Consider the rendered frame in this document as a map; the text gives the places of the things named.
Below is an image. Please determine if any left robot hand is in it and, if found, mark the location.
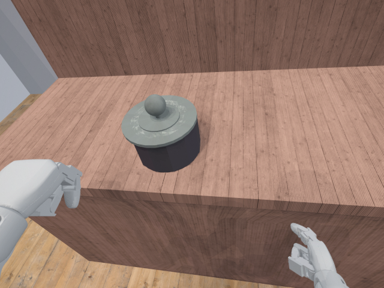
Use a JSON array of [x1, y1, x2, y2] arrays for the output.
[[0, 159, 82, 219]]

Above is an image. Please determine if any lid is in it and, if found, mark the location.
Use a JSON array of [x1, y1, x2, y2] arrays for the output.
[[121, 95, 197, 148]]

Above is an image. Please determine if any pot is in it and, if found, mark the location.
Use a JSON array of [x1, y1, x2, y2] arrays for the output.
[[134, 121, 200, 173]]

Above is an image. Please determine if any knob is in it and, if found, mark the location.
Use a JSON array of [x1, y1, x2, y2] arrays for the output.
[[144, 94, 166, 116]]

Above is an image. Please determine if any table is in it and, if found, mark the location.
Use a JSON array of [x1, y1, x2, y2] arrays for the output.
[[0, 0, 384, 288]]

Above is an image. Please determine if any robot right forearm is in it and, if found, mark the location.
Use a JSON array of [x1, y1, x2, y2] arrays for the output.
[[314, 270, 349, 288]]

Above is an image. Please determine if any right robot hand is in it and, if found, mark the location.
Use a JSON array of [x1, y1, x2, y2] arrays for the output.
[[288, 223, 337, 281]]

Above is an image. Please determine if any robot left forearm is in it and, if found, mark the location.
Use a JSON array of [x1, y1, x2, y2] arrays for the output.
[[0, 206, 28, 276]]

